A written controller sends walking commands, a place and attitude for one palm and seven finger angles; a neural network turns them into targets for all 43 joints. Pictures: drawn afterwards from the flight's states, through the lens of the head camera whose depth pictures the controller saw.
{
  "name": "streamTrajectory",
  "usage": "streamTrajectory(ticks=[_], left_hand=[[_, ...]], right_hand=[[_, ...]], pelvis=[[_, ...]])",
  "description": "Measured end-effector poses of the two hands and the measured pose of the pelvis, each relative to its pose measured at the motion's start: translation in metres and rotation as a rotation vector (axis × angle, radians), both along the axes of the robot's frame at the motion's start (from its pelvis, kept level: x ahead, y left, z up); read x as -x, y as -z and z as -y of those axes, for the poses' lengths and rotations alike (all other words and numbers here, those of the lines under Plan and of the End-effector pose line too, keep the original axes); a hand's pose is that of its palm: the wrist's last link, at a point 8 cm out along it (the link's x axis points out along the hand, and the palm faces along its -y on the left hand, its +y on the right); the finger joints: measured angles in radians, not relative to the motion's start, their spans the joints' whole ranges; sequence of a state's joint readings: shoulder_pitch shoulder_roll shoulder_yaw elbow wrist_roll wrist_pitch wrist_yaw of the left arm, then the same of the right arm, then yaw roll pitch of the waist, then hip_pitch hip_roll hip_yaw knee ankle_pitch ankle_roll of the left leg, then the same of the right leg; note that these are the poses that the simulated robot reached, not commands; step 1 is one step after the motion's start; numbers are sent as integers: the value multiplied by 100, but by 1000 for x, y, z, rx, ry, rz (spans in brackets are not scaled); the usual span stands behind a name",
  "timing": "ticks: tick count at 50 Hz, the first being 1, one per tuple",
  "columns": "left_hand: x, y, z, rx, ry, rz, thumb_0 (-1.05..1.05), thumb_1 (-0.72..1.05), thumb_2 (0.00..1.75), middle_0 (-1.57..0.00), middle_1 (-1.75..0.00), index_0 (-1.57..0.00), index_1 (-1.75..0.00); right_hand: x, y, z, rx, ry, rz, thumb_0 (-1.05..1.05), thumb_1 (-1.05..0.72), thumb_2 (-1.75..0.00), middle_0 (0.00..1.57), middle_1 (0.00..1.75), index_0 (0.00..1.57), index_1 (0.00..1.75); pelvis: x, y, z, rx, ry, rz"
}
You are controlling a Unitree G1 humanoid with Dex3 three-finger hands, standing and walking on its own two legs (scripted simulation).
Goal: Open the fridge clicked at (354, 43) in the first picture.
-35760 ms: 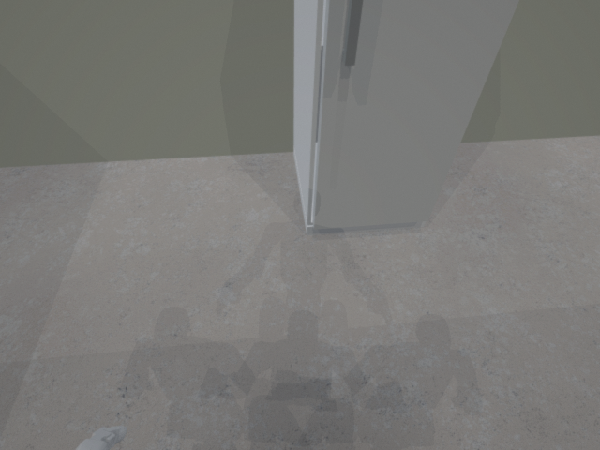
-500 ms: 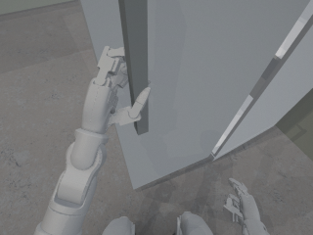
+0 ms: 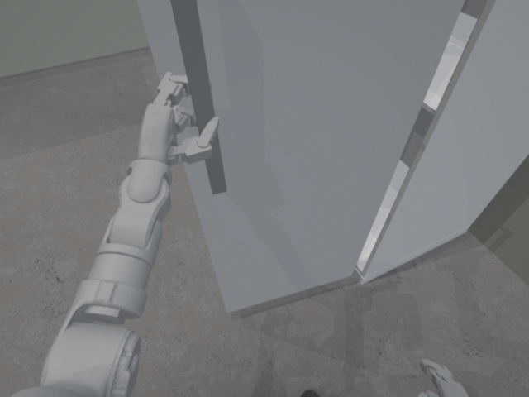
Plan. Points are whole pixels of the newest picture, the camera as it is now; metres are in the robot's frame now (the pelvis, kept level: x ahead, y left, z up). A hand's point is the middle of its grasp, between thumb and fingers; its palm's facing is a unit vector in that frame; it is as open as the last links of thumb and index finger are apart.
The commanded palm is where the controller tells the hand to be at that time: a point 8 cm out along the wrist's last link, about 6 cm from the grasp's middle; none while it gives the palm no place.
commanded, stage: stop walking and hold the door back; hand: left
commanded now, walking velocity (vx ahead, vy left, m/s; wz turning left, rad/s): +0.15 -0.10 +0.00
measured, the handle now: (196, 78) +0.48 +0.10 +0.24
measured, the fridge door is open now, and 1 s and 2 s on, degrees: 81 75 74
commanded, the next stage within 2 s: loosen the grip on the handle in 0.36 s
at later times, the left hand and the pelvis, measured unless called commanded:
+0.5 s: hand (195, 130) +0.44 +0.10 +0.19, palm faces -0.10 -0.98 -0.20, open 7.8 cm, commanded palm +0.41 +0.15 +0.18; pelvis -0.02 +0.03 -0.02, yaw -3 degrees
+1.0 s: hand (205, 128) +0.48 +0.10 +0.16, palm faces -0.05 -0.97 -0.22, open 14.1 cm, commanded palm +0.43 +0.15 +0.17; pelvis +0.01 +0.02 -0.02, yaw -5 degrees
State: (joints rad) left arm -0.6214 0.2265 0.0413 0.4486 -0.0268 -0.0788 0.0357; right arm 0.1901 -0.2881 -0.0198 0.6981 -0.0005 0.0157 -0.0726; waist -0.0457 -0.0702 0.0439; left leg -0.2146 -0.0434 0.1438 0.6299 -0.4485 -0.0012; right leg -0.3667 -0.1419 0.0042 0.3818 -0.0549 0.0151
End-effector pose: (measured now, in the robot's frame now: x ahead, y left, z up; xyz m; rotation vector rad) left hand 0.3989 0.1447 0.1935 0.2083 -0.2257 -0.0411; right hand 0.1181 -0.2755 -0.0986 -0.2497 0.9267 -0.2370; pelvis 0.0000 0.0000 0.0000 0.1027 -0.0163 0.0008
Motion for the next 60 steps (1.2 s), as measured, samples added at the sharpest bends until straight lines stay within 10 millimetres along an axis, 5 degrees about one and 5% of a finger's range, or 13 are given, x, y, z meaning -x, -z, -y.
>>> streamTrajectory(ticks=[5, 12, 19, 27, 32, 41, 47, 53, 60], left_hand=[[-5, 2, -4, 8, 49, 13, -13, 53, 80, -35, -135, -18, -119], [-11, 0, -7, 26, 81, -18, -11, 51, 80, -36, -136, -20, -122], [-17, 2, -9, 9, 43, 21, -14, 51, 83, -36, -135, -18, -119], [-33, 1, -22, 29, 87, -18, -16, 44, 78, -37, -137, -25, -123], [-35, 4, -24, 59, 48, -26, -10, 35, 70, -39, -138, -26, -123], [-41, 17, -9, 11, 62, 27, -2, -23, 37, -41, -137, -29, -129], [-52, 22, -7, -4, 55, 44, -1, -45, 26, -38, -130, -30, -126], [-64, 27, -10, 2, 29, -16, -1, -52, 22, -33, -122, -26, -120], [-63, 33, -15, -5, 24, -11, -1, -55, 21, -28, -117, -21, -116]], right_hand=[[38, 12, -20, 8, 49, -19, 1, -91, -89, 19, 30, 19, 30], [70, 26, -65, -103, 33, -150, 1, -93, -89, 20, 30, 20, 30], [47, 38, -47, -80, 23, -86, 1, -94, -89, 20, 30, 20, 30], [16, 1, -41, 16, 3, 137, 1, -92, -89, 20, 30, 20, 30], [26, -11, -51, -3, -5, 216, 1, -91, -89, 20, 30, 20, 30], [77, 25, -71, -103, 19, 18, 1, -91, -89, 20, 30, 20, 30], [95, 33, -67, -115, 57, -87, 1, -91, -89, 20, 30, 20, 30], [87, 31, -46, -109, 94, -83, 1, -91, -89, 20, 30, 20, 30], [52, 25, -17, -75, 66, -49, 1, -91, -89, 20, 30, 20, 30]], pelvis=[[14, 10, -22, 97, 29, 20], [8, 6, -21, 132, 30, 23], [9, 22, -14, 135, 40, 32], [18, 27, -31, 122, 55, -30], [16, 26, -39, 91, 73, -58], [6, 26, -40, 82, 84, -87], [-2, 24, -30, 84, 84, -101], [-11, 20, -18, 84, 90, -116], [-20, 20, -2, 86, 74, -121]])
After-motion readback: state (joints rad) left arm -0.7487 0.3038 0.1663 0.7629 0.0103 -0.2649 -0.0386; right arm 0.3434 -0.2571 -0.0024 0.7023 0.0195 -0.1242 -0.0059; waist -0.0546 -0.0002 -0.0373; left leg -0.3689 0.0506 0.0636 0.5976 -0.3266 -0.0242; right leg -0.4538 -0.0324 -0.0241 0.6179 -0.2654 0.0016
